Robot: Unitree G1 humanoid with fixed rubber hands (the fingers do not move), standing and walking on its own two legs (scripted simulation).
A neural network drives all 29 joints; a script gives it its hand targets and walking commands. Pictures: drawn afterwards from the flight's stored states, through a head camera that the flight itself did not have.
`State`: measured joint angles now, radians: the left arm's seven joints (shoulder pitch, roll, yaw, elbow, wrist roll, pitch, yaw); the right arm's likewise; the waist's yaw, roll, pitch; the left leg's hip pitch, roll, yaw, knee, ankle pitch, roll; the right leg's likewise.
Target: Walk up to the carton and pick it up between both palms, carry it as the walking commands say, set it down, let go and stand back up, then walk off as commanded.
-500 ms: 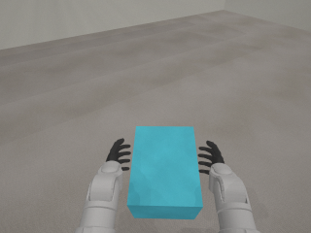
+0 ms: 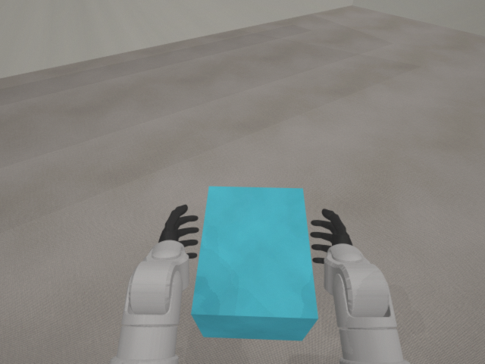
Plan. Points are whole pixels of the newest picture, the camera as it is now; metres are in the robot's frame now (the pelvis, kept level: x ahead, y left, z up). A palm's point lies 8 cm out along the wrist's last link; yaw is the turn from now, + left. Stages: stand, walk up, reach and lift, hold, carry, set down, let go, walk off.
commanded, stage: carry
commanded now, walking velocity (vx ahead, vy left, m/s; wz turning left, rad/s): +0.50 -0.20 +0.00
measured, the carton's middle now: (254, 261) +0.33 +0.01 -0.02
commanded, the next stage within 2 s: none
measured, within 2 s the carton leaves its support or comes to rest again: neither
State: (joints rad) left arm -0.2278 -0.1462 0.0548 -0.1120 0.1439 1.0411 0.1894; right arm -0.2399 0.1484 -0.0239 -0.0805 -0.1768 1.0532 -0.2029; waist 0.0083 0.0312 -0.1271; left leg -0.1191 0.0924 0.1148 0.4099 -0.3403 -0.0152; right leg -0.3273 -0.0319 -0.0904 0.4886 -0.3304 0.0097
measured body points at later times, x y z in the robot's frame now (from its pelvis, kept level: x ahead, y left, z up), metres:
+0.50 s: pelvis +0.23 -0.05 +0.00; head +0.21 -0.04 +0.45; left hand +0.53 +0.07 +0.11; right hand +0.52 -0.20 +0.11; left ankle +0.24 +0.07 -0.74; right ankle +0.15 -0.15 -0.68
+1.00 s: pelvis +0.50 -0.18 +0.01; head +0.51 -0.20 +0.46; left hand +0.81 -0.05 +0.11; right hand +0.80 -0.32 +0.09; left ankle +0.53 -0.04 -0.68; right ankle +0.45 -0.23 -0.74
